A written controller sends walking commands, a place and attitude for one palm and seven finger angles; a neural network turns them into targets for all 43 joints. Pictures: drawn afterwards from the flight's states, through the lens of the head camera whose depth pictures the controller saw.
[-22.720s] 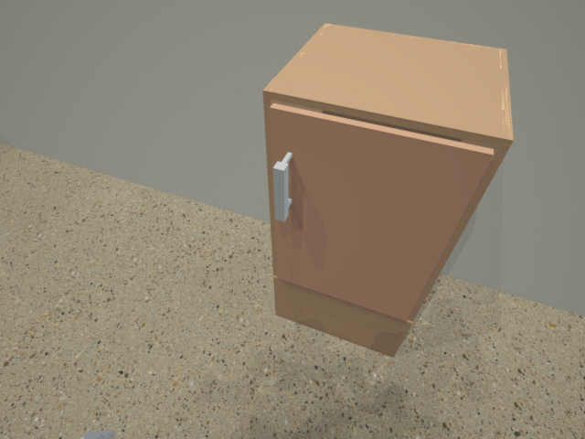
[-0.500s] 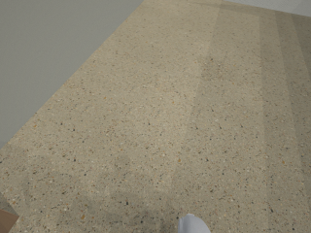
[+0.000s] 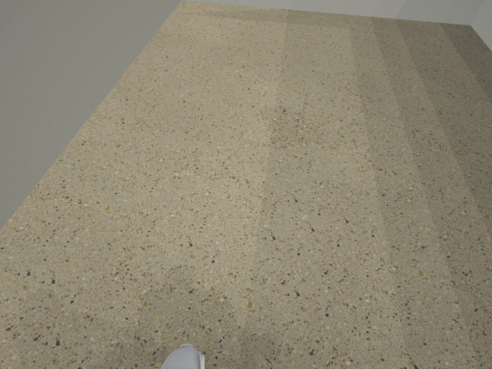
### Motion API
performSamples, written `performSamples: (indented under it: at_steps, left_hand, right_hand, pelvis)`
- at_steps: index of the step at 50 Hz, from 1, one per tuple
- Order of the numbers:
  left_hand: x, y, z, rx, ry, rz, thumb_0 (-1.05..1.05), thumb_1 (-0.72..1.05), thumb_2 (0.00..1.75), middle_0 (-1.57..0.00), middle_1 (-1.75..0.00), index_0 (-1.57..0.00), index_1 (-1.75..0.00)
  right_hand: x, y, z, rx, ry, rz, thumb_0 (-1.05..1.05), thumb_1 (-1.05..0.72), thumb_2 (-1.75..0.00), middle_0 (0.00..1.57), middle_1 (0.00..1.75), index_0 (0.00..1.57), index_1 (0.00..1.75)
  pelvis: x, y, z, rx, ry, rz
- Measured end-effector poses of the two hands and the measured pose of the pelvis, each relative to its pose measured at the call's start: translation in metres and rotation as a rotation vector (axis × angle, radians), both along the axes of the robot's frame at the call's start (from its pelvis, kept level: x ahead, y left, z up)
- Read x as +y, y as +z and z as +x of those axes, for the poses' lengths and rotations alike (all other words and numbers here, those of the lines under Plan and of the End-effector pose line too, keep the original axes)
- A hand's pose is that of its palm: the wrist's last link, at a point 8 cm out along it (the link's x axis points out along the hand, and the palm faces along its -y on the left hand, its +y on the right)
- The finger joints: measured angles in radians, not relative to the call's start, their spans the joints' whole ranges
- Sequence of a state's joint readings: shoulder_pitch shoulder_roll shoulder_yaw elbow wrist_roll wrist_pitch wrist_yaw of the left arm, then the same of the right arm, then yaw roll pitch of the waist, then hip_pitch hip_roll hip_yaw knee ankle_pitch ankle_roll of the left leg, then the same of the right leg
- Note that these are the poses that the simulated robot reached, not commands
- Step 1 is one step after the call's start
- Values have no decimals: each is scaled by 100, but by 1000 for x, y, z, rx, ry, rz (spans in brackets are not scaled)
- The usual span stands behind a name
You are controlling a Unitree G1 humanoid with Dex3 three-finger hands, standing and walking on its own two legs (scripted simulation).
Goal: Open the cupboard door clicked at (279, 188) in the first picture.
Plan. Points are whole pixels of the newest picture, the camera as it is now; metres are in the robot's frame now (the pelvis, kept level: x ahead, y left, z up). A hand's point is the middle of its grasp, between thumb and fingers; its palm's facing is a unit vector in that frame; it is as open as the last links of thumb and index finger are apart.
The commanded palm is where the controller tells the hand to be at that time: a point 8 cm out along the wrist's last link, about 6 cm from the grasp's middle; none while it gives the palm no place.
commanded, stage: walk to a spot facing it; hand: left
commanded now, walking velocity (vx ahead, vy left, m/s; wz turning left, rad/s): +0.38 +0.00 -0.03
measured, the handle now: out of the picture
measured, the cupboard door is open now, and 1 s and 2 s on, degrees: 43 43 43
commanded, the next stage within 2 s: turn to face it in 0.42 s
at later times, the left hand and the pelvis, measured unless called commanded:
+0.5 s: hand (176, 285) +0.31 +0.17 -0.18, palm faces -0.02 -0.97 -0.24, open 7.3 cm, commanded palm none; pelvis +0.23 -0.03 -0.02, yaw -4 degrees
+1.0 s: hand (192, 246) +0.41 +0.15 -0.19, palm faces +0.21 -0.95 -0.21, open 7.4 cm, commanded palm none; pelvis +0.37 -0.05 -0.02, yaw +9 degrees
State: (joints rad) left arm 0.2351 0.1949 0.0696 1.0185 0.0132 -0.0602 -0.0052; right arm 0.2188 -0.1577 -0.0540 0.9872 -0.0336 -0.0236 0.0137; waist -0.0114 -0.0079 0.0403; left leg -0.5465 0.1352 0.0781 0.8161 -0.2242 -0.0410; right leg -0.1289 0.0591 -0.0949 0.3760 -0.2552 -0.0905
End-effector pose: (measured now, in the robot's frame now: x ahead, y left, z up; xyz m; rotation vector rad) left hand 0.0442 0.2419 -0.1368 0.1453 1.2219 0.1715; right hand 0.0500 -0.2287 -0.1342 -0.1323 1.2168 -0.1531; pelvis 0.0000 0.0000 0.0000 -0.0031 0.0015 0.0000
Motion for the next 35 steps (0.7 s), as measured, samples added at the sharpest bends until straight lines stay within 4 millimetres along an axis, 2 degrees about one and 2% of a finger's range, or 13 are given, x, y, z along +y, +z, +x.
performSamples:
  at_steps: [6, 8, 9, 11, 13, 19, 22, 25, 27, 29, 31, 35]
  left_hand:
    - [7, -17, -5, 150, 65, -33, 0, 93, 90, -20, -30, -20, -30]
    - [10, -26, -1, 203, 68, -45, 0, 93, 90, -20, -30, -20, -30]
    - [11, -29, 4, 226, 59, -47, 0, 92, 90, -20, -30, -20, -30]
    - [12, -29, 22, 244, 39, -45, 1, 92, 90, -20, -30, -20, -30]
    - [11, -24, 51, 223, 26, -43, 1, 92, 90, -20, -30, -20, -30]
    - [-4, -3, 163, 71, -33, -27, 1, 92, 90, -19, -30, -20, -30]
    - [-14, 0, 216, 13, -72, 2, 1, 93, 90, -19, -30, -20, -30]
    - [-25, -7, 258, -40, -86, 37, 1, 92, 90, -19, -30, -20, -30]
    - [-34, -5, 273, -47, -74, 41, 1, 92, 90, -19, -30, -20, -30]
    - [-43, -2, 281, -29, -60, 33, 1, 92, 90, -19, -30, -20, -30]
    - [-53, -1, 285, 0, -43, 18, 1, 92, 90, -19, -30, -20, -30]
    - [-58, -4, 287, 60, 10, -3, 1, 95, 90, -20, -30, -20, -30]
  right_hand:
    - [19, 3, 114, -123, 73, -7, 1, -90, -90, 19, 29, 20, 30]
    - [22, -3, 142, -172, 78, -25, 1, -90, -90, 20, 29, 20, 30]
    - [23, -4, 150, -182, 71, -29, 1, -90, -90, 20, 29, 20, 30]
    - [23, -4, 156, -173, 49, -30, 0, -90, -90, 20, 29, 20, 30]
    - [22, -5, 151, -127, 27, -27, 0, -90, -90, 20, 29, 20, 30]
    - [-1, -10, 121, 86, -52, -19, 0, -93, -90, 20, 29, 21, 30]
    - [-16, -19, 111, 183, -93, 1, 0, -92, -90, 20, 29, 20, 30]
    - [-32, -34, 112, 263, -119, 20, 1, -92, -90, 20, 29, 20, 30]
    - [-41, -34, 126, 298, -116, 20, 1, -91, -90, 20, 29, 20, 30]
    - [-47, -27, 151, 289, -107, 12, 1, -91, -90, 20, 29, 20, 30]
    - [-51, -19, 183, 252, -93, 4, 1, -91, -90, 19, 29, 20, 30]
    - [-49, -8, 254, 167, -38, 2, 1, -91, -90, 19, 29, 20, 30]
  pelvis:
    - [14, -9, 64, -13, -8, -4]
    - [22, -19, 84, -13, -29, -13]
    - [23, -20, 92, -18, -38, -3]
    - [23, -20, 108, -19, -50, 13]
    - [22, -15, 123, -15, -51, 19]
    - [8, -3, 171, -7, -67, 19]
    - [-8, -8, 199, -11, -75, 25]
    - [-28, -22, 227, -10, -73, 39]
    - [-34, -20, 242, -12, -60, 25]
    - [-39, -14, 258, -9, -45, 20]
    - [-43, -7, 274, -2, -26, 19]
    - [-47, 0, 303, 6, 16, 20]
